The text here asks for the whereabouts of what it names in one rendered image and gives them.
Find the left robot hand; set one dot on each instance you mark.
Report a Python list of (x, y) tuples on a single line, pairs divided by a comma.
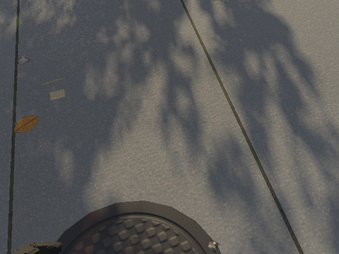
[(40, 248)]

